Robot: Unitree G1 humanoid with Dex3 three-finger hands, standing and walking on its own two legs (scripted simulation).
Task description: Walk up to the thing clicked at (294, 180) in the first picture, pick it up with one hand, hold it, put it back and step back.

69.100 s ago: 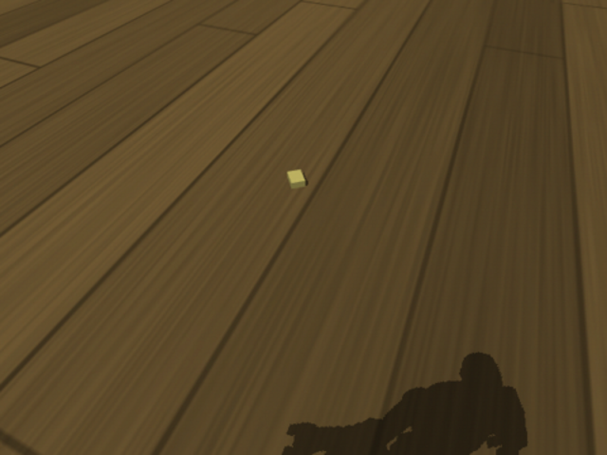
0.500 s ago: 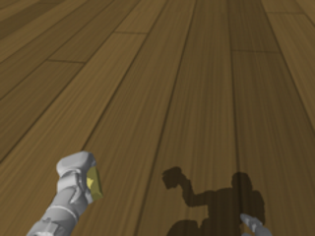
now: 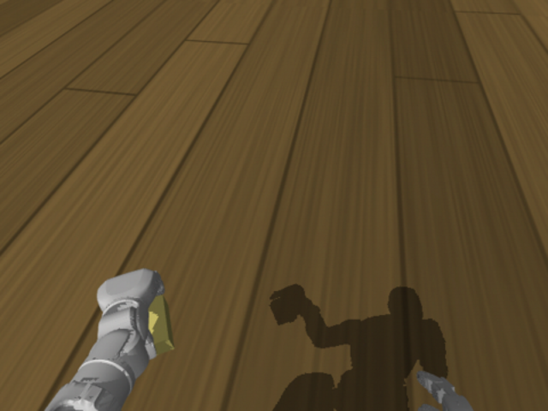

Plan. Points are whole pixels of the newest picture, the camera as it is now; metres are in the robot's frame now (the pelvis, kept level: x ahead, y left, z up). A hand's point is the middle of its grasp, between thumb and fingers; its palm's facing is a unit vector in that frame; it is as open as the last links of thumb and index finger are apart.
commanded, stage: crouch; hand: left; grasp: from above
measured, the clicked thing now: (148, 327) +0.31 +0.22 -0.11
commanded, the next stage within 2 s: lower in 1.78 s
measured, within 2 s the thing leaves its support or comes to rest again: neither
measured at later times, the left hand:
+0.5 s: hand (175, 324) +0.39 +0.23 -0.28, palm faces -0.34 -0.10 -0.93, open 10.7 cm
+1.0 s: hand (190, 338) +0.43 +0.24 -0.48, palm faces -0.36 -0.16 -0.92, open 11.0 cm
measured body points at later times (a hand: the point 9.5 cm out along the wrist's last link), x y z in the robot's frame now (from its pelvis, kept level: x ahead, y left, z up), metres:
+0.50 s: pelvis -0.05 +0.01 -0.17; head +0.11 +0.01 +0.25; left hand +0.40 +0.23 -0.23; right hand -0.03 -0.27 -0.30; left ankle +0.01 +0.13 -0.74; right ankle +0.00 -0.13 -0.74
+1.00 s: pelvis -0.07 +0.00 -0.34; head +0.17 +0.03 +0.04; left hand +0.44 +0.25 -0.43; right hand -0.03 -0.27 -0.46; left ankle +0.01 +0.13 -0.74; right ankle +0.00 -0.13 -0.74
